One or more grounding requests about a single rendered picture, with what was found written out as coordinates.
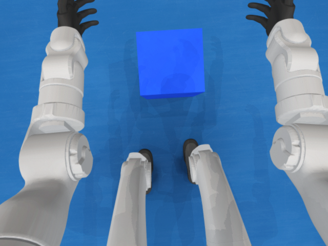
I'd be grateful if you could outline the robot thigh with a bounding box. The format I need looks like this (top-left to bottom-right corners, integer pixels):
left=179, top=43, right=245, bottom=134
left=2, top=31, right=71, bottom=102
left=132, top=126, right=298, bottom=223
left=107, top=158, right=151, bottom=246
left=189, top=150, right=252, bottom=246

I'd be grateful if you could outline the robot left upper arm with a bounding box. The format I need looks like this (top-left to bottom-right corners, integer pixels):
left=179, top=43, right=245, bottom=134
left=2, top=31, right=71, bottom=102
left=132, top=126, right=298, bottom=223
left=0, top=131, right=93, bottom=246

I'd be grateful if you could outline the robot right upper arm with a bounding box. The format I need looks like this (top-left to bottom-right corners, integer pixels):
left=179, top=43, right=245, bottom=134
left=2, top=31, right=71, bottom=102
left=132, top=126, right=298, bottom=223
left=270, top=123, right=328, bottom=246

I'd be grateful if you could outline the robot left forearm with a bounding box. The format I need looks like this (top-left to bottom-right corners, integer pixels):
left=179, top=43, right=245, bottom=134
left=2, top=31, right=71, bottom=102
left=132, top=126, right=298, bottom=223
left=19, top=26, right=88, bottom=177

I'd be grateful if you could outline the carton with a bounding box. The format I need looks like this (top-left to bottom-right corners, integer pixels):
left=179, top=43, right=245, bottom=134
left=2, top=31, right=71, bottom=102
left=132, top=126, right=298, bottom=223
left=136, top=28, right=205, bottom=99

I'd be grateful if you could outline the left robot thigh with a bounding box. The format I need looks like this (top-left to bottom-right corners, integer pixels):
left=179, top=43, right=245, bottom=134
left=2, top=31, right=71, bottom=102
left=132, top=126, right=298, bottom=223
left=107, top=158, right=151, bottom=246

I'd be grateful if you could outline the robot right forearm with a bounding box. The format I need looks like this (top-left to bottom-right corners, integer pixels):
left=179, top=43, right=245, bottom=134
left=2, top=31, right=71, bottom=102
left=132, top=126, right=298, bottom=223
left=265, top=18, right=328, bottom=125

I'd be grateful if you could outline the robot right hand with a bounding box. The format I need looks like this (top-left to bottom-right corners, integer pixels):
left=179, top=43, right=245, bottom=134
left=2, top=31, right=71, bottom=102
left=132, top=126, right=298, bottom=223
left=246, top=0, right=295, bottom=36

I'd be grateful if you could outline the right robot thigh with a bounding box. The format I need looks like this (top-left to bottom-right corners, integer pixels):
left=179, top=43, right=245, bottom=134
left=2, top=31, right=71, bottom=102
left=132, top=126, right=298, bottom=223
left=189, top=150, right=252, bottom=246

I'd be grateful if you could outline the robot left hand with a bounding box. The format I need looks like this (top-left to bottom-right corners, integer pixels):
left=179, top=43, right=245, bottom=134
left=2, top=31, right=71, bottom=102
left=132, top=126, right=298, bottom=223
left=57, top=0, right=99, bottom=37

